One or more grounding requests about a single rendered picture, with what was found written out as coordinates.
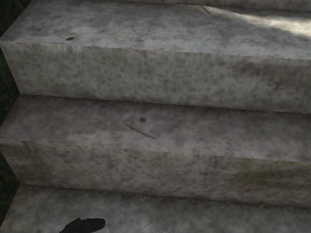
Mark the robot left hand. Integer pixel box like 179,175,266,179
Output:
59,218,105,233

